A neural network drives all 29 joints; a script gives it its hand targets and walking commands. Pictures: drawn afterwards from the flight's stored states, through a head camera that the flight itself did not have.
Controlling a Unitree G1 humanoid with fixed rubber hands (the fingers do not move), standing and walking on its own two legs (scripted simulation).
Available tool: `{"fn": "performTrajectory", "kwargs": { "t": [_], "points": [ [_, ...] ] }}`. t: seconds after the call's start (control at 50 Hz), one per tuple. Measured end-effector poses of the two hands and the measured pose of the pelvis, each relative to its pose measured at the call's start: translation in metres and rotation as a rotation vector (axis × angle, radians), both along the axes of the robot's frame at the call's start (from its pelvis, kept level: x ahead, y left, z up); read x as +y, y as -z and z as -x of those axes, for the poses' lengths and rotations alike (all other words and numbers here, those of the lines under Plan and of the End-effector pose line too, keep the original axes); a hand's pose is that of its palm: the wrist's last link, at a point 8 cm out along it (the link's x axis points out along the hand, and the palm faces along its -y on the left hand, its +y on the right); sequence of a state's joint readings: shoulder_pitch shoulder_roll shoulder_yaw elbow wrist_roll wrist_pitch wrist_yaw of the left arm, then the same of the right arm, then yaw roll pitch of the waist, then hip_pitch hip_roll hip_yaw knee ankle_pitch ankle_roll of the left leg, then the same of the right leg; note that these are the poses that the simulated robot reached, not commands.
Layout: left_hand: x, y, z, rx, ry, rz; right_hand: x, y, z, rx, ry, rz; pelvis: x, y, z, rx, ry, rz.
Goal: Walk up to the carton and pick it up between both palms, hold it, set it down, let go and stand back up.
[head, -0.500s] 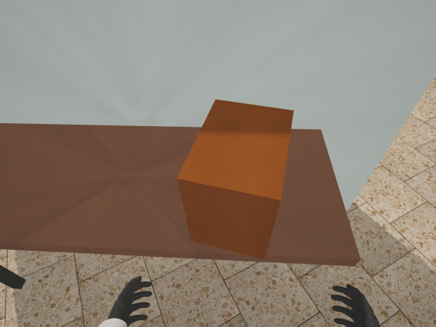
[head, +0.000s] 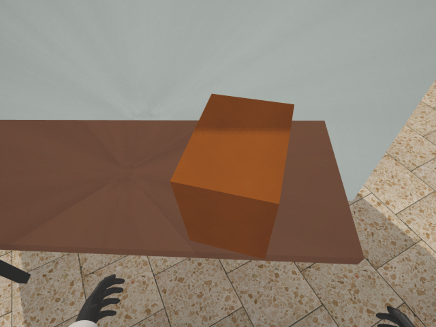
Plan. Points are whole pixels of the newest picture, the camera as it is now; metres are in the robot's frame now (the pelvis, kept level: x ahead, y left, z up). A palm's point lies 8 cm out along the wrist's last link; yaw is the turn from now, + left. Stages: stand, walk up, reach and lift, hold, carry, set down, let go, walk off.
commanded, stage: stand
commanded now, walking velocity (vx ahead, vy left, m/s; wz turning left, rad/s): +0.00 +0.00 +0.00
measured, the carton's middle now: (238, 177) +0.46 +0.00 -0.06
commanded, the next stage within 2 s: none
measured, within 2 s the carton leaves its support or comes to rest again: neither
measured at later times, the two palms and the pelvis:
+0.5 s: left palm out of the picture +0.12 +0.28 -0.07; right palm out of the picture +0.08 -0.30 -0.10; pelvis -0.01 +0.00 +0.00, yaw +0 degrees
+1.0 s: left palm out of the picture +0.09 +0.28 -0.08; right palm out of the picture +0.06 -0.31 -0.10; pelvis -0.02 +0.00 +0.00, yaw +0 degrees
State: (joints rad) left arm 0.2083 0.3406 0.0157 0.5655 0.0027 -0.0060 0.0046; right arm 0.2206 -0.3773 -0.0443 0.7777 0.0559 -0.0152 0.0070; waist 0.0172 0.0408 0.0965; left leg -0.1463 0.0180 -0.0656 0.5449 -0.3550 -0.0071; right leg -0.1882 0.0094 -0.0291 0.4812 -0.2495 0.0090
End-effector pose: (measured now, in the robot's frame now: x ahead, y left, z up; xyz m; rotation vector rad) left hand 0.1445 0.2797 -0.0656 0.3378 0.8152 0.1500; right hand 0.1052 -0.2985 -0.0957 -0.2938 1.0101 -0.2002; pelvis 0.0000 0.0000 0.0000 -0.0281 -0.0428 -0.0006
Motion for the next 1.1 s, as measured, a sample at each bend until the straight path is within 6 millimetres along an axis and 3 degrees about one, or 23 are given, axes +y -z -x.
{"fn": "performTrajectory", "kwargs": {
  "t": [0.24,0.74,1.1],
  "points": [
    [0.001,0.002,0.007,0.006,-0.008,0.001,-0.002,0.0,0.006,0.004,0.008,0.001,-0.001,0.0,0.004,-0.005,0.0,-0.001],
    [0.003,0.01,0.044,0.061,-0.039,-0.003,-0.007,0.005,0.035,0.026,0.027,-0.003,-0.004,0.0,0.024,-0.033,0.0,-0.006],
    [0.005,0.019,0.054,0.107,-0.055,0.0,-0.009,0.006,0.043,0.053,0.039,0.004,-0.004,0.0,0.023,-0.032,0.0,-0.006]
  ]
}}
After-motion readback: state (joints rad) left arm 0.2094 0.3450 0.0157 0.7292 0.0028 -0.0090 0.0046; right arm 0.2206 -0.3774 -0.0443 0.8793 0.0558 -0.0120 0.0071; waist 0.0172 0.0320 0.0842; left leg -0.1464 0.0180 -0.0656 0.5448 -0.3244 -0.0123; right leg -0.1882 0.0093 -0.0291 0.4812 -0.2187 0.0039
